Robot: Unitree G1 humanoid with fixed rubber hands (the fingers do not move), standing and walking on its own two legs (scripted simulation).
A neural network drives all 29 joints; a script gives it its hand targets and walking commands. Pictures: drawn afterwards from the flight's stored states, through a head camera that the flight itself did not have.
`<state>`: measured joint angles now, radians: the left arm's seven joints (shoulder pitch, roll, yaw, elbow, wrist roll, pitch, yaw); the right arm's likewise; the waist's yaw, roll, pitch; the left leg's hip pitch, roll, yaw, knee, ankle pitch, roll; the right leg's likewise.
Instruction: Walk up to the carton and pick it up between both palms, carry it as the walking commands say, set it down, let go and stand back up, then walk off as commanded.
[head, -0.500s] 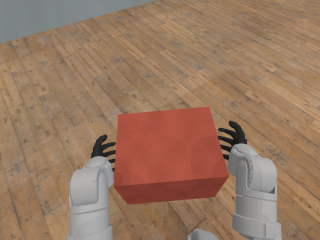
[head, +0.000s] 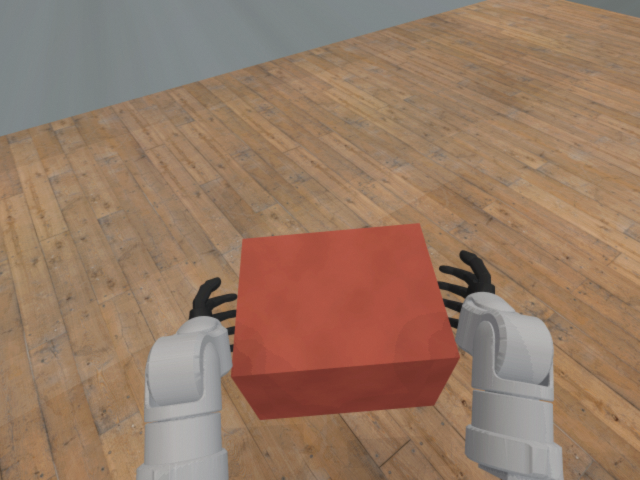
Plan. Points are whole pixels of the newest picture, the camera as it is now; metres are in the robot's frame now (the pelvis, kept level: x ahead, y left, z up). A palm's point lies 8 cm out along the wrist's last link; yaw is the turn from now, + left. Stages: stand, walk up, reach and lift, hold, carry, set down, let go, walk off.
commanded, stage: carry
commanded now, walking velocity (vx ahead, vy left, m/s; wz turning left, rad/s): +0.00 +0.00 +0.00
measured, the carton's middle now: (338, 322) +0.32 -0.01 +0.01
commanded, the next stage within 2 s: none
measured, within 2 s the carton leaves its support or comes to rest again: neither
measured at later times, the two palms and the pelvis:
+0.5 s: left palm (185, 391) +0.21 +0.17 +0.05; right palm (472, 367) +0.22 -0.15 +0.07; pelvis -0.06 +0.02 -0.01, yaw -1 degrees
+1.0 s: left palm (175, 423) +0.18 +0.17 +0.06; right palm (485, 395) +0.19 -0.15 +0.07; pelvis -0.09 +0.01 +0.00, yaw +0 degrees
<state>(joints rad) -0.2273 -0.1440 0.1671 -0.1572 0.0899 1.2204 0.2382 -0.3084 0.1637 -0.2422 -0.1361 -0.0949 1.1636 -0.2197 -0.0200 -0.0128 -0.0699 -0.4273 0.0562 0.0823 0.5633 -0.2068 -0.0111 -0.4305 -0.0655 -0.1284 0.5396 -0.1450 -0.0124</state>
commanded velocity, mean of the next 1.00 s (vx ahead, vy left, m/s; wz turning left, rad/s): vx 0.00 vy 0.00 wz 0.00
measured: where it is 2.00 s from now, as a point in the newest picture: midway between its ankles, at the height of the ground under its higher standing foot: outside the picture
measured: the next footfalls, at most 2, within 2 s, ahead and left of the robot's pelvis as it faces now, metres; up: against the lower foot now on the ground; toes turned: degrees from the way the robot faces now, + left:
left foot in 0.42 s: +0.04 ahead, +0.11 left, +0.00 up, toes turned -1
right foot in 0.64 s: +0.01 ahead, -0.10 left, +0.00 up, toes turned +8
